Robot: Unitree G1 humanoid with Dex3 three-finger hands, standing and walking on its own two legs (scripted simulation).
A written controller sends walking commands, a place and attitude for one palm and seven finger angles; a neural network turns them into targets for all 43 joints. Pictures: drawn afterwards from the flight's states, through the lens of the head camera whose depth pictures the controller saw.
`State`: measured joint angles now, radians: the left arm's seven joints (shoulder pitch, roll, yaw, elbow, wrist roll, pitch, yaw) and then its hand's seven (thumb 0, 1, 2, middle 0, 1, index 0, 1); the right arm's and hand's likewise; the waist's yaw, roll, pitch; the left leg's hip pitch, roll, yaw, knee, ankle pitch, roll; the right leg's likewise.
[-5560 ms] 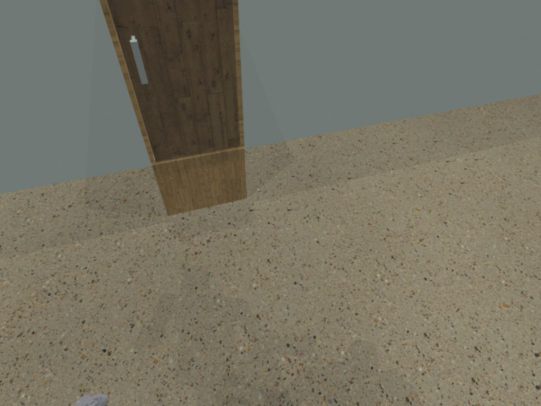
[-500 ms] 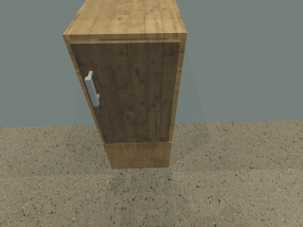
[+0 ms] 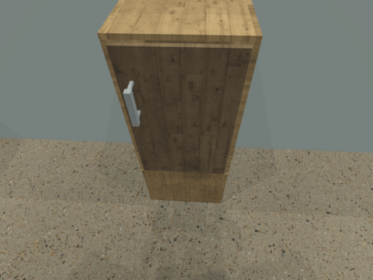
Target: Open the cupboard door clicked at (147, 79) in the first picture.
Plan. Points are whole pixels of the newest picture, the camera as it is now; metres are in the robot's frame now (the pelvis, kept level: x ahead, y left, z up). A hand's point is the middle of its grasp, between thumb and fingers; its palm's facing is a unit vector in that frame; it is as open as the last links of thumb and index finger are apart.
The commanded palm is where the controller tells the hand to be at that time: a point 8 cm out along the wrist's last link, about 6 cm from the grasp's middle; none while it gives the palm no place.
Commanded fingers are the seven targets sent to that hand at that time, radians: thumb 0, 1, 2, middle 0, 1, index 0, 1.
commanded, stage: come to a stop and stand still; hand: left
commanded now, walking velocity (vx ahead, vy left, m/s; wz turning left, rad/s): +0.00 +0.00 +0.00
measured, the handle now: (133, 104) +0.56 +0.23 +0.02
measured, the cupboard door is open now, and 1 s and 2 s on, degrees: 0 0 0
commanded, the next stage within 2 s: look again from close up in 0.52 s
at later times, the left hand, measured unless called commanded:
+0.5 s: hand out of the picture +0.06 +0.20 -0.17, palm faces +0.01 -0.98 -0.21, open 7.3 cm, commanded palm none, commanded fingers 0.00 0.90 0.90 -0.20 -0.30 -0.20 -0.30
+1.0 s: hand out of the picture -0.01 +0.19 -0.18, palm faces +0.00 -0.99 -0.16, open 7.4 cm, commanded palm none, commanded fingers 0.00 0.90 0.90 -0.20 -0.30 -0.20 -0.30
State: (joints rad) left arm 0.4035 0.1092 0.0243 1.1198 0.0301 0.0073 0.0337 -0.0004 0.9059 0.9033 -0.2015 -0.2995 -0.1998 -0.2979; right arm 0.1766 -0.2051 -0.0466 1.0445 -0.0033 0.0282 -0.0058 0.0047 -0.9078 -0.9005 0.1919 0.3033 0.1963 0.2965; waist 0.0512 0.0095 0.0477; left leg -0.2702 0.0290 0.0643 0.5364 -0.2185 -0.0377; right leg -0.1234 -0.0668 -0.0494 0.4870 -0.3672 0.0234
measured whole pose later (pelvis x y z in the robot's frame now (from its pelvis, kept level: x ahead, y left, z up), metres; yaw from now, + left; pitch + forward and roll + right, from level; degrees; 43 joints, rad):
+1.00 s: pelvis -0.01 +0.03 +0.00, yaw +0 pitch -2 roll +0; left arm 0.31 0.14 -0.02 1.09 0.02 0.00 0.03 0.00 0.91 0.90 -0.20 -0.30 -0.20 -0.30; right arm 0.31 -0.14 0.01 1.09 -0.01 0.00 -0.01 0.01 -0.92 -0.90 0.20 0.30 0.20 0.30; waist -0.01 -0.01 0.01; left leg -0.21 0.01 0.08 0.52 -0.27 0.03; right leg -0.17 -0.05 -0.07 0.51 -0.30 0.02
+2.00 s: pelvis -0.03 +0.00 -0.08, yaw +1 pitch +13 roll -2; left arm 0.28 0.30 0.27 0.08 -0.35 -0.22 -0.41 0.00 0.15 0.58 -0.25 -0.79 -0.25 -0.78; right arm 0.23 -0.19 0.03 0.57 0.04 -0.19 -0.06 0.01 -0.90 -0.90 0.20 0.30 0.21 0.30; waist -0.01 0.04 -0.11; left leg -0.86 0.07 0.00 1.11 -0.48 -0.02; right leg -0.79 0.00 -0.11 1.09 -0.52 -0.04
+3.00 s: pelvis -0.02 +0.02 -0.04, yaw +1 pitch +10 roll -2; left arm -0.04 0.42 0.43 0.43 -0.36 -0.24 -0.50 -0.02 -0.50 0.31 -0.30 -1.20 -0.30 -1.20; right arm 0.30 -0.29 0.03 0.56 0.05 -0.16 -0.07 0.01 -0.90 -0.90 0.20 0.30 0.20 0.30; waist -0.02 0.02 -0.09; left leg -0.66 0.05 0.03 0.88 -0.40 0.02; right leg -0.58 -0.01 -0.08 0.84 -0.42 0.00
